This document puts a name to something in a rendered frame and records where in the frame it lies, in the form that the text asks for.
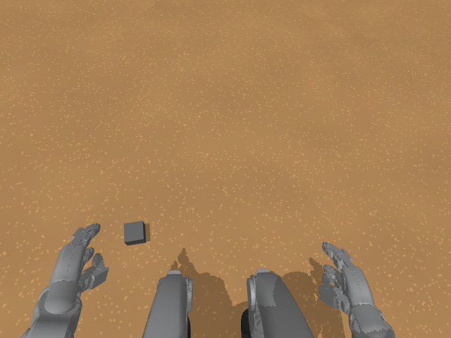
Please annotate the small box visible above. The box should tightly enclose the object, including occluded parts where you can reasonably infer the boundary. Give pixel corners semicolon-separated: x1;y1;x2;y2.
124;221;146;246

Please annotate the left robot arm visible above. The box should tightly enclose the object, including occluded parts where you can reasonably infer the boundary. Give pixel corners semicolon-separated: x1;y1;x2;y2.
21;281;82;338

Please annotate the right robot arm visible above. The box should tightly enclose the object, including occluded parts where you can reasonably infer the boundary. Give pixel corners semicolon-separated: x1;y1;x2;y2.
349;304;395;338

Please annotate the left robot hand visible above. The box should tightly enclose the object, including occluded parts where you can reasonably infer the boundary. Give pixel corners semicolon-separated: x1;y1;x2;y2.
49;223;109;293

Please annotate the right robot hand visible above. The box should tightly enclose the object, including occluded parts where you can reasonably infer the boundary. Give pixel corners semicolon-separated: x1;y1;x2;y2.
319;242;375;316

